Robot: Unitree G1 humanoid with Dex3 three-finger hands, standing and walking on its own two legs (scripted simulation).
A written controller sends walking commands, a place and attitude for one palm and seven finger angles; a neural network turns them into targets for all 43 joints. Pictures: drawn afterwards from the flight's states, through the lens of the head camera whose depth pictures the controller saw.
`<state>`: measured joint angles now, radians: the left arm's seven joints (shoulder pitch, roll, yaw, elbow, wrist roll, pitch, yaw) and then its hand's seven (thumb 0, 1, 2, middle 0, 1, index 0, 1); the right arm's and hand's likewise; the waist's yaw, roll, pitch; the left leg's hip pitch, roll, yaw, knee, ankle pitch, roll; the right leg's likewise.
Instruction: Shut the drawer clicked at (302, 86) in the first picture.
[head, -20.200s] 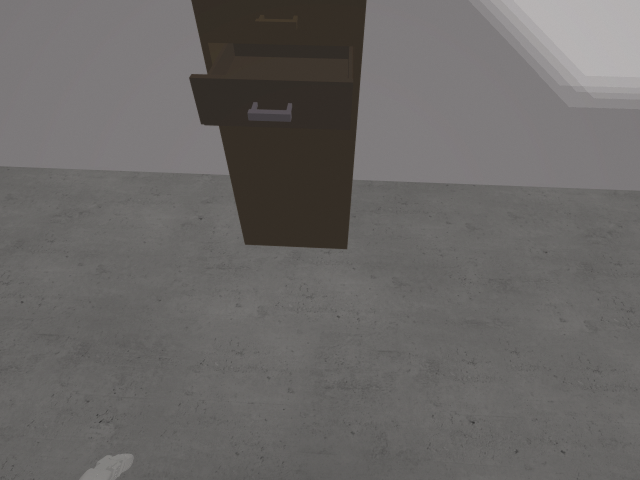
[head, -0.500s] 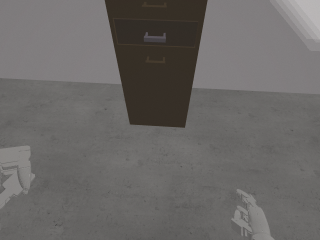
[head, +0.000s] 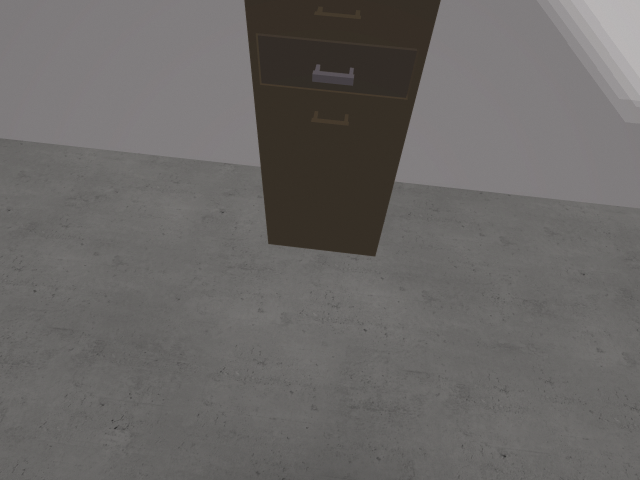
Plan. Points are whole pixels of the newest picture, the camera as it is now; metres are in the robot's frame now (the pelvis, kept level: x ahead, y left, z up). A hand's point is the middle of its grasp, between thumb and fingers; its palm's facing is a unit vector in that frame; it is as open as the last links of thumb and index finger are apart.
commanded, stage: let the arm hang, fingers relaxed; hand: left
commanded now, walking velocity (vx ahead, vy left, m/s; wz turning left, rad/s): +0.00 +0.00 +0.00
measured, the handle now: (333, 73) +1.00 +0.02 -0.01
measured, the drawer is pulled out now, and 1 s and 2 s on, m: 0.00 0.00 0.00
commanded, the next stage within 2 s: look to check the result in 0.72 s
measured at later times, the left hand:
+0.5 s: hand out of the picture +0.02 +0.18 -0.17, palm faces +0.01 -0.98 -0.21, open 7.2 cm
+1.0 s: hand out of the picture +0.04 +0.17 -0.16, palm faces +0.01 -0.97 -0.22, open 7.4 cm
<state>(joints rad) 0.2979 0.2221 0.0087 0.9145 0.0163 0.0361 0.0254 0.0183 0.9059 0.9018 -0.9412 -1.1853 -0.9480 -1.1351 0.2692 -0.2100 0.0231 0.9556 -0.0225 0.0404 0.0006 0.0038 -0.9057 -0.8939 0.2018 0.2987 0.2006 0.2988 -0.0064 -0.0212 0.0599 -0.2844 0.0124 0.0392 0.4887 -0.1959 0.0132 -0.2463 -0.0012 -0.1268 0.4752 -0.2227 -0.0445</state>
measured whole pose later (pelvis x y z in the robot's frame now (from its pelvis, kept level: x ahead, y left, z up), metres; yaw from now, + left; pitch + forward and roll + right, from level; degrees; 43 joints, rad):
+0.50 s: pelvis +0.00 +0.01 +0.01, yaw -1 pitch -1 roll +0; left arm 0.24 0.15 0.02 1.13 0.01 0.00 0.03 0.01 0.91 0.90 -0.22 -0.33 -0.22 -0.33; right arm 0.31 -0.13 0.00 1.12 -0.02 0.01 -0.02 0.00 -0.91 -0.89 0.20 0.30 0.20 0.30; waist -0.01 0.03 0.03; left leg -0.23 0.00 0.07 0.40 -0.16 0.02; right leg -0.21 -0.01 -0.10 0.42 -0.19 -0.03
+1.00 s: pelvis +0.03 -0.01 +0.01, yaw -1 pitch -1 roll +0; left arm 0.23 0.15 0.02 1.16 0.01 -0.01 0.03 0.01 0.91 0.90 -0.20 -0.30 -0.20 -0.30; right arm 0.25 -0.16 -0.01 1.14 -0.01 0.00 -0.03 0.00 -0.91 -0.89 0.20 0.30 0.20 0.30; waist -0.01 0.03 0.06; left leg -0.17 0.01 0.06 0.37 -0.18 0.00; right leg -0.15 0.01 -0.11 0.38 -0.21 -0.05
